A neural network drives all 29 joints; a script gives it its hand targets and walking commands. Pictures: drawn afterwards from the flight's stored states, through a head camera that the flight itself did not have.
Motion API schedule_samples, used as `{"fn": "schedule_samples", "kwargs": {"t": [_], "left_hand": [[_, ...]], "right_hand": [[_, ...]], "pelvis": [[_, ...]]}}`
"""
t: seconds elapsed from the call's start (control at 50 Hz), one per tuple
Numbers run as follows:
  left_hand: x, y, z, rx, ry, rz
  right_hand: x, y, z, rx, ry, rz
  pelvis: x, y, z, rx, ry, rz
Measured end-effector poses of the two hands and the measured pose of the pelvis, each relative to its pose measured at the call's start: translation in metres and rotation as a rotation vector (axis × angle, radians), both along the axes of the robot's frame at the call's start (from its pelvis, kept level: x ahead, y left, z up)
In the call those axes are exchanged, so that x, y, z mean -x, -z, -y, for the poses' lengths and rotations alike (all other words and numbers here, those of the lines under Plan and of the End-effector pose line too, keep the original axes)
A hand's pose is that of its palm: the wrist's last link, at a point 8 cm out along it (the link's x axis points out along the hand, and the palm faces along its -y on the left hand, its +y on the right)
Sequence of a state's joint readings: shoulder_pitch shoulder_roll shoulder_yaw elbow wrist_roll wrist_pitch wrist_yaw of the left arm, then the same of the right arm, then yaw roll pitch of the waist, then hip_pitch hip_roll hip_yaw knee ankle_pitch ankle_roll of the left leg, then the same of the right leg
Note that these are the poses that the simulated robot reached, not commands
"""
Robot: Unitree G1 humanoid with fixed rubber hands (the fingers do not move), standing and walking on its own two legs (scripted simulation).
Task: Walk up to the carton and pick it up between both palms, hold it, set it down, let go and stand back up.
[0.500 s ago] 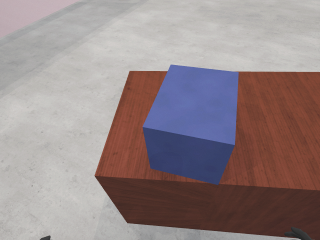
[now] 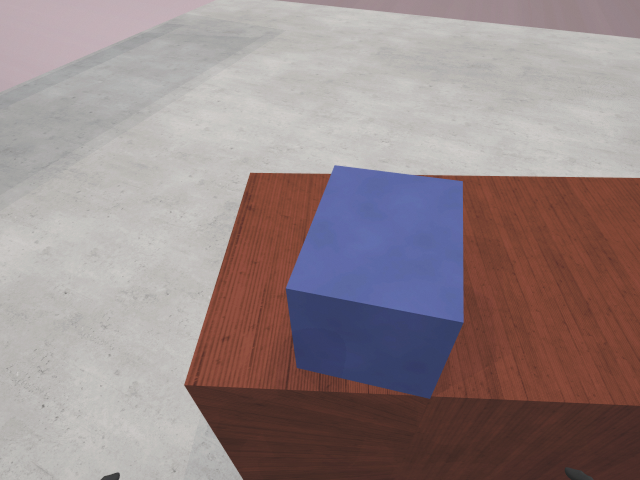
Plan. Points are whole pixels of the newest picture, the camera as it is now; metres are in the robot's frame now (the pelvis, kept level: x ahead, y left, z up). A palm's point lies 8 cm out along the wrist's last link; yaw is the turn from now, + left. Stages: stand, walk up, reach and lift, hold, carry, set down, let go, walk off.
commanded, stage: walk up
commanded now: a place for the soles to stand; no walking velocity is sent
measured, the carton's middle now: (379, 274) +0.48 -0.07 -0.05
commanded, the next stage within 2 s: reach and lift in 0.72 s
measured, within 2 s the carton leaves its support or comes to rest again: neither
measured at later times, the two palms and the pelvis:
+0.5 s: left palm out of the picture +0.07 +0.30 -0.11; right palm out of the picture +0.10 -0.32 -0.09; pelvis +0.00 +0.00 +0.01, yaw +0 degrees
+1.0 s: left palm (160, 443) +0.22 +0.25 -0.09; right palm out of the picture +0.16 -0.31 -0.09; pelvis +0.00 -0.01 -0.02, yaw -1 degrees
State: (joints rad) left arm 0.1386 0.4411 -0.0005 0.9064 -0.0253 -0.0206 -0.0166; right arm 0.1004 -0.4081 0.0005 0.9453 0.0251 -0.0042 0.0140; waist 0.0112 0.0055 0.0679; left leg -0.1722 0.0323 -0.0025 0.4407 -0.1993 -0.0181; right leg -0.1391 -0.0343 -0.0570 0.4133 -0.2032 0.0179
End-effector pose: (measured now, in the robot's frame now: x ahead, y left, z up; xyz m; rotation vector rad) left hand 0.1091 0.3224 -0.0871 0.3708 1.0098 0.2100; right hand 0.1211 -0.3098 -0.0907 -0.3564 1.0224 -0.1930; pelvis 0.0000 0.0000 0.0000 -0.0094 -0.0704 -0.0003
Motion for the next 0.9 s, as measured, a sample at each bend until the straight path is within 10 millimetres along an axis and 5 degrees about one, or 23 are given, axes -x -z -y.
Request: {"fn": "schedule_samples", "kwargs": {"t": [0.3,0.76,0.82,0.9], "left_hand": [[0.029,0.017,0.008,0.039,-0.073,-0.124],[0.037,0.021,0.020,0.052,-0.116,-0.179],[0.013,0.021,0.019,0.024,-0.122,-0.190],[-0.051,0.018,0.031,0.001,-0.042,-0.130]], "right_hand": [[0.025,0.008,0.000,0.000,0.060,-0.105],[0.014,0.006,0.014,0.034,0.053,-0.087],[0.001,0.012,0.012,0.019,0.012,-0.040],[-0.025,0.015,0.007,-0.015,-0.007,0.047]], "pelvis": [[-0.002,-0.005,-0.001,-0.005,0.000,-0.014],[-0.010,-0.006,0.009,0.000,0.003,-0.029],[-0.003,0.003,0.012,0.002,-0.002,-0.019],[0.005,0.017,0.014,0.007,0.010,0.004]]}}
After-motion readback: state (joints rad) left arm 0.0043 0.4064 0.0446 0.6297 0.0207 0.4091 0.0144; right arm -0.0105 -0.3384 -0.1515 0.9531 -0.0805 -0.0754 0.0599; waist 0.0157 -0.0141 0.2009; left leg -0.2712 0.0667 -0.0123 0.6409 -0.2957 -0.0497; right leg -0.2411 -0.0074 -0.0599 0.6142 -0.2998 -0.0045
